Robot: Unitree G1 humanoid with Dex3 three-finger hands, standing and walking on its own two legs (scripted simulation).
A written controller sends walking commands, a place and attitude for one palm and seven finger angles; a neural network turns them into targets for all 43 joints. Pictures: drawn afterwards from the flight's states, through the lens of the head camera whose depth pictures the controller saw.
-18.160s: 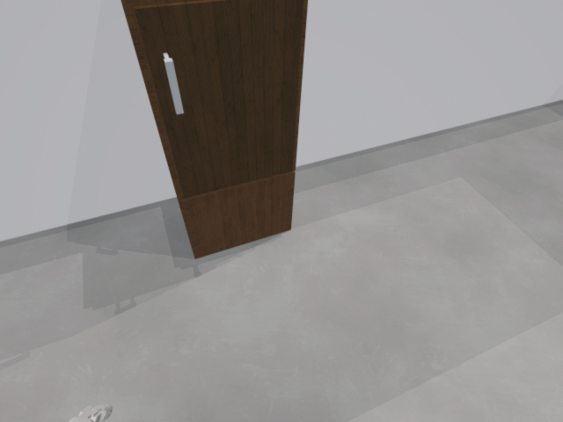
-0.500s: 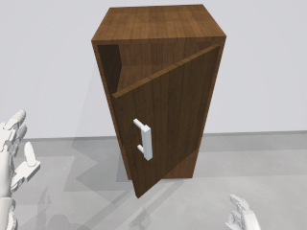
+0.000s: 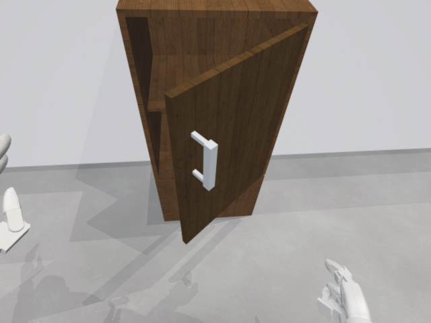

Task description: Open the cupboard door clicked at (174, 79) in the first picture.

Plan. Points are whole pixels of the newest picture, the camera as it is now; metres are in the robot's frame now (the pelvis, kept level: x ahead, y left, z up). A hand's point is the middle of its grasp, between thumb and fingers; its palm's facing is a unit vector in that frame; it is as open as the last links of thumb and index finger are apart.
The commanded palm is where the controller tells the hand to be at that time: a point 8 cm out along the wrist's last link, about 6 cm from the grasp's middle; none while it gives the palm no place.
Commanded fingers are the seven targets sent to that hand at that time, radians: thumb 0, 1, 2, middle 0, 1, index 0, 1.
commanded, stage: step back with the hand held close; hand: left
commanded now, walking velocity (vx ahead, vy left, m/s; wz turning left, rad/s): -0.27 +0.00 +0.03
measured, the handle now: (203, 162) +0.42 +0.06 +0.05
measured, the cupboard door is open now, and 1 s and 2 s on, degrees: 40 40 40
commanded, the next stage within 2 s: stop stepping back and stand still in 0.80 s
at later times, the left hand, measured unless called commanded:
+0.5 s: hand out of the picture +0.11 +0.28 +0.16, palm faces +0.43 -0.76 -0.48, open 7.4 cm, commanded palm +0.04 +0.32 +0.18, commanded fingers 0.00 0.90 0.90 -0.20 -0.30 -0.20 -0.30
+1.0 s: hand out of the picture +0.05 +0.25 +0.18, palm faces +0.27 -0.87 -0.41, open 7.4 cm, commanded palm -0.03 +0.31 +0.18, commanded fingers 0.00 0.90 0.90 -0.20 -0.30 -0.20 -0.30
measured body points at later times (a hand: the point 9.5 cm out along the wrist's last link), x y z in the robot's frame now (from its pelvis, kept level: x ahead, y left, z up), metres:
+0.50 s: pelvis -0.09 +0.02 -0.01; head -0.06 +0.05 +0.43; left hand +0.08 +0.32 +0.19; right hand +0.10 -0.23 -0.08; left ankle +0.04 +0.08 -0.73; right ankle -0.01 -0.13 -0.72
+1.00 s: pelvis -0.20 +0.02 +0.00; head -0.18 +0.07 +0.44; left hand +0.03 +0.30 +0.20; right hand -0.04 -0.22 -0.06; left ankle -0.05 +0.06 -0.73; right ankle -0.29 -0.11 -0.67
